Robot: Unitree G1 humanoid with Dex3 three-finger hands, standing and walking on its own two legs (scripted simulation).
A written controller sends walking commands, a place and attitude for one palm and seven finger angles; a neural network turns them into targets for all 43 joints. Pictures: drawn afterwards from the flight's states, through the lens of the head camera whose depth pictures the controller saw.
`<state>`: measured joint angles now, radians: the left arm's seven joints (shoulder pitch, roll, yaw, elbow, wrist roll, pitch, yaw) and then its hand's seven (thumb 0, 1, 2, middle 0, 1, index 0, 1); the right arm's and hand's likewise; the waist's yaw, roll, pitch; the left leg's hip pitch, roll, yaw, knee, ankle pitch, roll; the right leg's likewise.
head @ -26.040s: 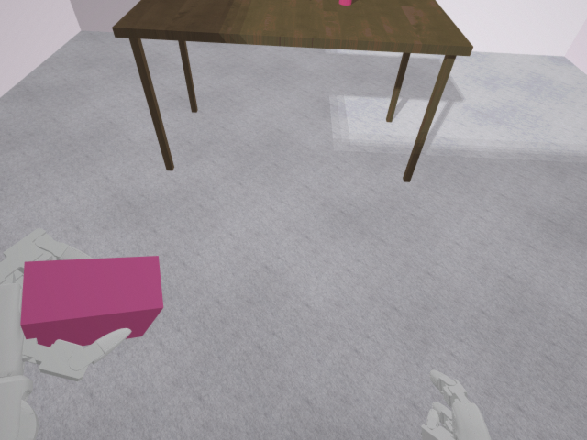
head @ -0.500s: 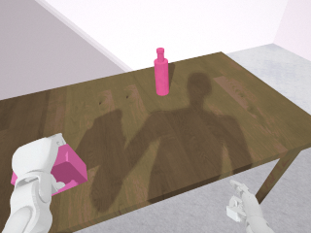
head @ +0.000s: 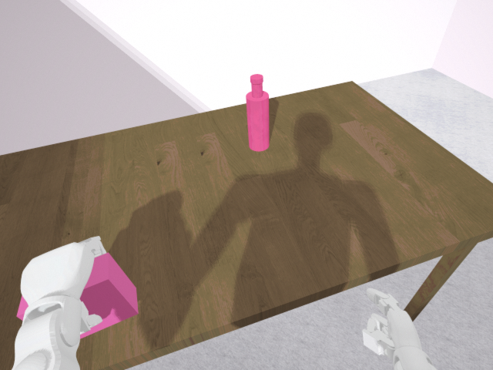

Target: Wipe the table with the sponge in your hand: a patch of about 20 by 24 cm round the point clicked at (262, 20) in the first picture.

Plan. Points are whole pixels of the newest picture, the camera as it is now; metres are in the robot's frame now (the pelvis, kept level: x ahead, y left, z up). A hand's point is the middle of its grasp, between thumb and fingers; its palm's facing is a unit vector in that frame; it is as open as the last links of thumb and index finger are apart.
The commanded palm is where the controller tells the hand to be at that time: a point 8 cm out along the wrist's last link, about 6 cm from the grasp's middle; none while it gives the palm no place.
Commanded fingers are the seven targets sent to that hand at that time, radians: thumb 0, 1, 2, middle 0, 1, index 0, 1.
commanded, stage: lower the sponge onto the table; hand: left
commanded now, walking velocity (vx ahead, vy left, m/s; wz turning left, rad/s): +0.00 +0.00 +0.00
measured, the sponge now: (89, 305) +0.18 +0.30 +0.02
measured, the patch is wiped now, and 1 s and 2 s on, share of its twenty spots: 0.00 0.10 0.55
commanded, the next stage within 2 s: wipe forward along the first lane in 0.22 s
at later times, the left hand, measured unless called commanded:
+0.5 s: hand (96, 294) +0.19 +0.29 +0.04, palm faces -0.06 -0.12 -0.99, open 9.8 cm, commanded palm +0.18 +0.29 +0.11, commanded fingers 0.00 0.10 1.30 -1.20 -1.60 -1.20 -1.60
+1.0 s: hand (91, 263) +0.24 +0.33 +0.04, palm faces -0.06 -0.07 -1.00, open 9.8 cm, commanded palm +0.23 +0.32 +0.09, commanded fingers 0.00 0.10 1.30 -1.20 -1.60 -1.20 -1.60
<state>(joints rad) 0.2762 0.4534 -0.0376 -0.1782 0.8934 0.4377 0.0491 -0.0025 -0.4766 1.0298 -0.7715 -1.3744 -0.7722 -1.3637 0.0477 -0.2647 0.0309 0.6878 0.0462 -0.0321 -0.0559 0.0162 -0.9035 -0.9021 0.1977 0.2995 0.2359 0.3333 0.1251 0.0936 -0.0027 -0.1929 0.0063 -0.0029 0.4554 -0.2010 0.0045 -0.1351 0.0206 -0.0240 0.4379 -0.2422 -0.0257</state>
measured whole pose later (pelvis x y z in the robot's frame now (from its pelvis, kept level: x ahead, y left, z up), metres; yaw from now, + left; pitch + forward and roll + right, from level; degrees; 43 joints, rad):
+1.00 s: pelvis +0.01 +0.00 +0.00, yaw +1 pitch +1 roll -1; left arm 0.04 0.47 0.00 0.18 0.95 0.25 0.11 0.00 -0.48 1.03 -0.77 -1.37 -0.77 -1.36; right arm 0.07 -0.27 0.00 0.73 0.05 -0.04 -0.09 0.02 -0.90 -0.90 0.20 0.30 0.20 0.30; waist 0.11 0.08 -0.02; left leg -0.29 0.00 -0.02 0.50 -0.22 0.01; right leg -0.22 0.02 -0.04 0.46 -0.26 -0.02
